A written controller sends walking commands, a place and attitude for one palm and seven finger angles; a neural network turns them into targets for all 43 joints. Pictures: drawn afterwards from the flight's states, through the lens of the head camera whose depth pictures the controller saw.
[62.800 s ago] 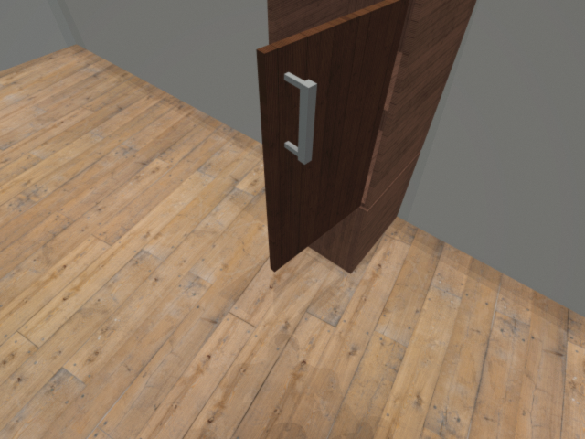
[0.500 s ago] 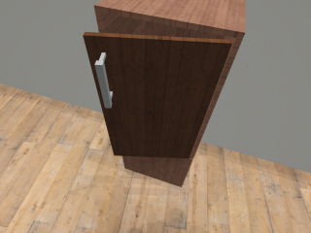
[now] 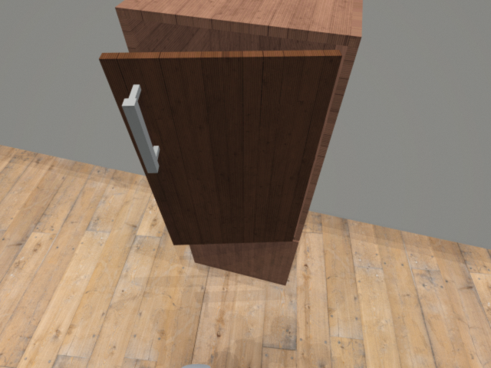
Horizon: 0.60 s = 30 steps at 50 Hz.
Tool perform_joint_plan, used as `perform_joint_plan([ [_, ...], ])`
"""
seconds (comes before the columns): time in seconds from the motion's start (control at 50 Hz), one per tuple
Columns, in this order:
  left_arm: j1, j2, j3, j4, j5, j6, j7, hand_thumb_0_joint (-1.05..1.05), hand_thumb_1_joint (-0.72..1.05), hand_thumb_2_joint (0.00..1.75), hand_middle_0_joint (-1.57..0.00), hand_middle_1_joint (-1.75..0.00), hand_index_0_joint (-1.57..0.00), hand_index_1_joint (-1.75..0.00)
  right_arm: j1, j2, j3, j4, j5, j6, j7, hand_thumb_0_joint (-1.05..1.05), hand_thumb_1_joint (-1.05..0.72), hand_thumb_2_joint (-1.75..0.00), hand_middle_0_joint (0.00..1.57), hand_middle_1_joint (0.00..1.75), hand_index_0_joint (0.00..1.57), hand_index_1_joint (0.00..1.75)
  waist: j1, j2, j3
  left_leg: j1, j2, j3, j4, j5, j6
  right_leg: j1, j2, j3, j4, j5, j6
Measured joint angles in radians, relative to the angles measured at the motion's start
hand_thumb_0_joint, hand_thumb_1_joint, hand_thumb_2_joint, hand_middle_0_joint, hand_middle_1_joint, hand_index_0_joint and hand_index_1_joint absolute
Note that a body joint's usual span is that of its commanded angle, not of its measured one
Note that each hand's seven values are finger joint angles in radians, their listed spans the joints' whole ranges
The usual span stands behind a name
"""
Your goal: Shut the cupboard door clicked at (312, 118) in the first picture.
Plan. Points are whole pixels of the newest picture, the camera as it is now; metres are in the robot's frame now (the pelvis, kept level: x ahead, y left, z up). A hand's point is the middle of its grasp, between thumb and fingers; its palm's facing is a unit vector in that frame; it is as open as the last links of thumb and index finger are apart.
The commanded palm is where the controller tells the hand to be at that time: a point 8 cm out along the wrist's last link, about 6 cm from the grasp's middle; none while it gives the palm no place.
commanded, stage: come to a stop and stand still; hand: left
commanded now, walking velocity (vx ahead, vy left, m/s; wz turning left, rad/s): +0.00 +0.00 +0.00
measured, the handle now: (144, 131) +0.46 +0.21 +0.13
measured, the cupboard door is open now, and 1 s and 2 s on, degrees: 17 17 17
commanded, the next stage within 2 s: look again from close up in 0.80 s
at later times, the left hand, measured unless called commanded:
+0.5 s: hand out of the picture -0.06 +0.25 -0.18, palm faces +0.07 -0.97 -0.21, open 7.4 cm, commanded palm none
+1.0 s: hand out of the picture -0.09 +0.24 -0.19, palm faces +0.09 -0.99 -0.14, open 7.4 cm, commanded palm none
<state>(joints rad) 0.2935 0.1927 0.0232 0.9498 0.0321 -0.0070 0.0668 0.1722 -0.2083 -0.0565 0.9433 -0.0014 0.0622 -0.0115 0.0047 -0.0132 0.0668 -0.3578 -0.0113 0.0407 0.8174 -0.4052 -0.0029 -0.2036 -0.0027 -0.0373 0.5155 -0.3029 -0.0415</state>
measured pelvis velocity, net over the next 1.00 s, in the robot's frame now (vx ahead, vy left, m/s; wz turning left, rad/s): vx -0.05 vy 0.08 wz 0.06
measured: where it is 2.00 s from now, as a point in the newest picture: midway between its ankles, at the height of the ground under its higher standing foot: outside the picture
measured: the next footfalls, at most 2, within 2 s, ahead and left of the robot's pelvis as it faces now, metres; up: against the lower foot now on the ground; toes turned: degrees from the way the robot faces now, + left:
left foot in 0.10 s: +0.09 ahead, +0.10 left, +0.00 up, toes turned +8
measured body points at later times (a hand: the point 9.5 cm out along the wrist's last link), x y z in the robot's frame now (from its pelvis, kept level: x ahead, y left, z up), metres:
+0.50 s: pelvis -0.06 +0.06 +0.00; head -0.06 +0.08 +0.45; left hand -0.06 +0.30 -0.16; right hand +0.00 -0.17 -0.14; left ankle +0.00 +0.11 -0.74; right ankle -0.02 -0.09 -0.74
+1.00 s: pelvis -0.05 +0.08 +0.00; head -0.06 +0.11 +0.45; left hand -0.09 +0.30 -0.17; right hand +0.00 -0.15 -0.14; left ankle +0.00 +0.11 -0.74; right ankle -0.02 -0.08 -0.74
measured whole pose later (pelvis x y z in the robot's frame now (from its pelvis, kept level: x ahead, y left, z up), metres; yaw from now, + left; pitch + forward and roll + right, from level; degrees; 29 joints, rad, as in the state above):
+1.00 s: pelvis -0.05 +0.08 +0.00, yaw +4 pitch -1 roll -1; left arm 0.38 0.18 -0.02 1.06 0.03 0.00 0.04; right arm 0.26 -0.16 0.00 1.05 -0.01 0.01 -0.01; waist 0.02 -0.05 -0.01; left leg -0.26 -0.12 0.03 0.40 -0.13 0.13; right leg -0.21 -0.03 0.05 0.43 -0.22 0.01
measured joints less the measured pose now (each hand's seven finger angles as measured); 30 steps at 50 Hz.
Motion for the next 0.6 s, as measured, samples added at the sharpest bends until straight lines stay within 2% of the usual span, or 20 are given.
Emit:
perform_joint_plan([
  [0.08, -0.01, 0.006, -0.014, -0.033, -0.004, 0.008, -0.007, 0.0, 0.91, 0.9, -0.2, -0.3, -0.2, -0.3, 0.028, -0.002, 0.01, -0.035, -0.002, -0.025, 0.004, 0.0, -0.91, -0.9, 0.2, 0.29, 0.19, 0.3, -0.015, 0.005, -0.015, 0.08, -0.001, -0.002, -0.209, 0.113, 0.011, -0.016, 0.004, -0.015, 0.054, -0.017, 0.017],
  [0.1, -0.022, 0.008, -0.017, -0.034, -0.007, 0.013, -0.011, 0.0, 0.91, 0.9, -0.2, -0.3, -0.2, -0.3, 0.034, -0.001, 0.013, -0.035, -0.004, -0.03, 0.005, 0.0, -0.91, -0.9, 0.19, 0.29, 0.19, 0.3, -0.019, 0.011, -0.018, 0.088, 0.001, -0.009, -0.231, 0.137, 0.025, -0.022, 0.006, -0.025, 0.074, -0.027, 0.023],
  [0.18, -0.053, 0.015, -0.014, -0.039, -0.009, 0.03, -0.022, 0.0, 0.91, 0.9, -0.2, -0.3, -0.2, -0.3, 0.056, 0.019, 0.04, -0.021, -0.02, -0.031, 0.011, 0.0, -0.91, -0.9, 0.2, 0.29, 0.19, 0.3, 0.0, -0.008, -0.04, 0.076, -0.01, -0.007, -0.216, 0.13, 0.063, -0.013, -0.004, -0.024, 0.047, 0.005, 0.04],
  [0.28, -0.044, 0.016, -0.017, -0.047, -0.003, 0.031, -0.037, 0.0, 0.91, 0.9, -0.2, -0.3, -0.2, -0.3, 0.071, 0.034, 0.055, -0.026, -0.025, -0.035, 0.013, 0.0, -0.9, -0.9, 0.2, 0.29, 0.2, 0.3, 0.0, -0.004, -0.053, 0.058, -0.029, -0.001, -0.265, 0.179, 0.083, -0.039, -0.013, -0.008, 0.022, 0.012, 0.034],
  [0.4, 0.011, 0.016, -0.014, -0.023, -0.001, 0.033, -0.04, 0.0, 0.91, 0.9, -0.2, -0.3, -0.2, -0.3, 0.086, 0.03, 0.053, -0.009, -0.023, -0.03, 0.012, 0.0, -0.91, -0.9, 0.2, 0.3, 0.2, 0.3, 0.001, 0.009, -0.057, 0.046, -0.048, -0.001, -0.297, 0.213, 0.098, -0.053, -0.018, 0.012, 0.002, 0.025, 0.041],
  [0.6, 0.1, 0.014, -0.019, 0.054, -0.004, 0.027, -0.036, 0.0, 0.91, 0.9, -0.2, -0.3, -0.19, -0.3, 0.106, 0.024, 0.054, 0.049, -0.017, -0.036, 0.01, 0.0, -0.91, -0.9, 0.2, 0.3, 0.2, 0.3, 0.013, -0.007, -0.063, 0.059, -0.07, -0.009, -0.338, 0.242, 0.114, -0.036, -0.015, 0.043, -0.037, 0.048, 0.044],
])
